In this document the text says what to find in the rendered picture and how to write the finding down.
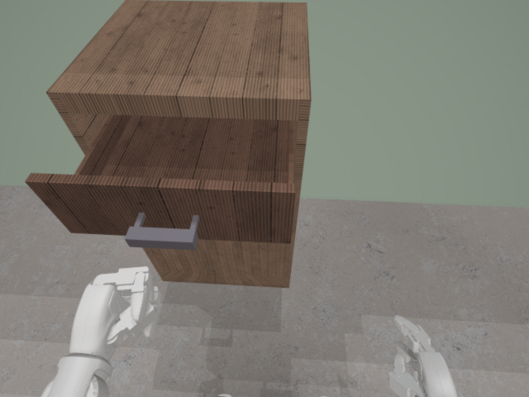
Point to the robot right hand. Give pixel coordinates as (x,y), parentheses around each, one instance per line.
(430,376)

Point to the robot left forearm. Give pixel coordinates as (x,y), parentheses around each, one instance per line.
(80,375)

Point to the cabinet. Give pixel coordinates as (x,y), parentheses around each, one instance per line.
(242,60)

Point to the handle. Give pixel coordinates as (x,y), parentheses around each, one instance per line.
(164,238)

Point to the drawer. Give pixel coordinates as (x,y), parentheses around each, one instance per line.
(235,174)

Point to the robot left hand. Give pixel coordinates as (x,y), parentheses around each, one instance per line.
(128,295)

